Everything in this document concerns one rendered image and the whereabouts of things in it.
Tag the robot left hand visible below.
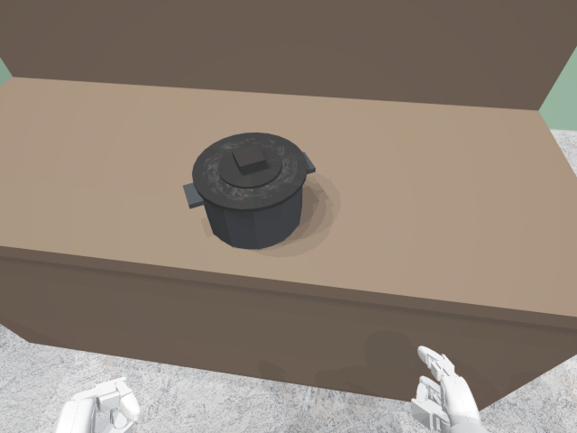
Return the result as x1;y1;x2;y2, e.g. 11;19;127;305
52;377;141;433

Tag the table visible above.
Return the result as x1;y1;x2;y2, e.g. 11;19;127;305
0;0;577;411

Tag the pot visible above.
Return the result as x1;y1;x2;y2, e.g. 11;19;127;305
183;152;316;250

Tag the robot right hand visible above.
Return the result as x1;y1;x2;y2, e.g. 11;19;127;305
411;345;482;433

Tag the knob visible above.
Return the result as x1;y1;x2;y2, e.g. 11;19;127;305
232;144;266;173

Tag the lid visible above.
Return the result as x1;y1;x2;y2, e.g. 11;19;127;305
192;133;307;213

